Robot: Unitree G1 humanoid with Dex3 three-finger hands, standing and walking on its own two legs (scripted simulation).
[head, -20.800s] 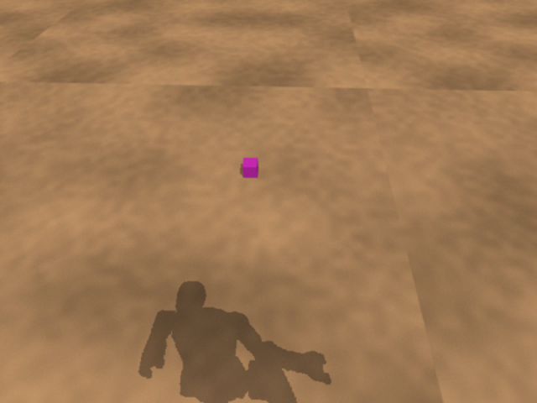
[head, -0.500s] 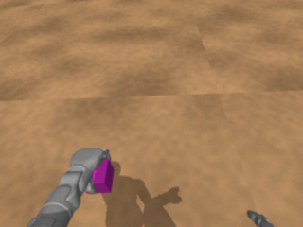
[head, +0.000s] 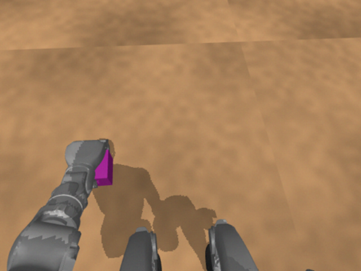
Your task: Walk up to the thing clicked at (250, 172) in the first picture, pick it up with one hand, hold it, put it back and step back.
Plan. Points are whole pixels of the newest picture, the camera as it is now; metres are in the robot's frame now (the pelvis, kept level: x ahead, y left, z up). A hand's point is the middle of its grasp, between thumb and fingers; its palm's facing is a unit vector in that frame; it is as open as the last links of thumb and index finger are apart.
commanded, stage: crouch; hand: left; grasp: from above
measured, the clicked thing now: (95, 168) +0.40 +0.23 -0.15
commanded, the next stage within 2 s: lower in 1.40 s
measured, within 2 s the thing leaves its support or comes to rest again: neither
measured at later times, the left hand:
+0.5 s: hand (110, 175) +0.44 +0.24 -0.33, palm faces -0.43 +0.00 -0.90, open 10.6 cm
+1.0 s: hand (114, 176) +0.46 +0.25 -0.42, palm faces -0.45 -0.01 -0.89, open 10.6 cm
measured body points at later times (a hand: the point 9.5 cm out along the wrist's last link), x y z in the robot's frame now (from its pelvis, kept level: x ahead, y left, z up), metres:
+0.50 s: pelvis -0.03 +0.00 -0.18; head +0.20 +0.03 +0.21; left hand +0.46 +0.24 -0.28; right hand +0.01 -0.28 -0.30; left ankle +0.05 +0.12 -0.60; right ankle +0.06 -0.14 -0.60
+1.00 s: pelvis -0.04 +0.00 -0.26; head +0.21 +0.04 +0.11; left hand +0.48 +0.24 -0.36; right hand -0.03 -0.29 -0.36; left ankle +0.04 +0.12 -0.60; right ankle +0.06 -0.14 -0.60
